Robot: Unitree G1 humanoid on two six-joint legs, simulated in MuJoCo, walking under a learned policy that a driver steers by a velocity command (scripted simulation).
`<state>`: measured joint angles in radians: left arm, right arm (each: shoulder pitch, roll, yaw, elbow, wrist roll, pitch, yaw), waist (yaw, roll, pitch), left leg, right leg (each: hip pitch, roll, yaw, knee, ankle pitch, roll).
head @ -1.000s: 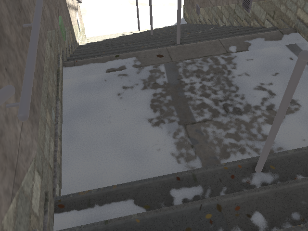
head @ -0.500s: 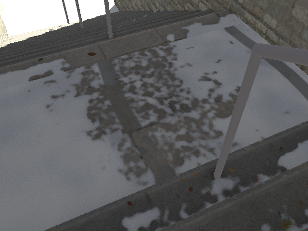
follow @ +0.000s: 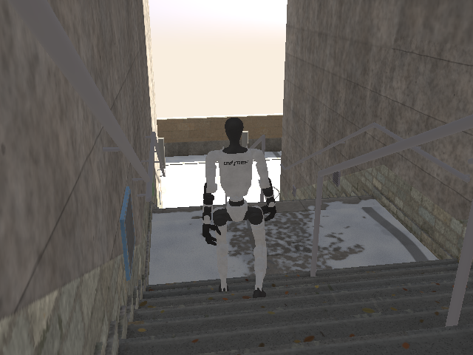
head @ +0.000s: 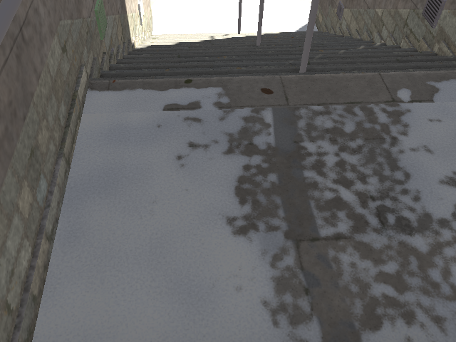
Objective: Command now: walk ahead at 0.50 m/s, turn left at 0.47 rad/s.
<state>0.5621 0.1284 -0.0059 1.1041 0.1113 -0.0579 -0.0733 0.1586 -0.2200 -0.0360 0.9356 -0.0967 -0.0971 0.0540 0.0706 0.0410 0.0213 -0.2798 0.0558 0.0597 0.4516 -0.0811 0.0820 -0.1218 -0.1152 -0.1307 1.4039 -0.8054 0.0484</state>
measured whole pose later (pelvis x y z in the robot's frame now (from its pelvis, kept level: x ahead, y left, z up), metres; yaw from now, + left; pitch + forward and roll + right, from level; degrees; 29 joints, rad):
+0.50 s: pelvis +0.29 -0.02 -0.18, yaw +18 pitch +1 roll +0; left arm 0.21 0.23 0.01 0.85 0.11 -0.08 -0.08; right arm 0.50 -0.18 0.01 0.97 -0.05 -0.08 0.10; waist -0.07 0.00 -0.05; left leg -0.60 -0.10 -0.14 1.93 -0.67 0.01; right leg -0.32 0.01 -0.08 0.60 -0.31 -0.09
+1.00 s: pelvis +0.56 +0.11 -0.29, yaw +23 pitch +1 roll -5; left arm 0.68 0.12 -0.01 1.15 0.01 -0.08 0.00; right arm -0.10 -0.21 0.03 0.79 0.04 -0.06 0.09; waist 0.20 0.07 0.02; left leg -0.47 0.09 -0.01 0.36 0.29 0.05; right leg 0.03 0.03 -0.12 1.01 -0.89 0.00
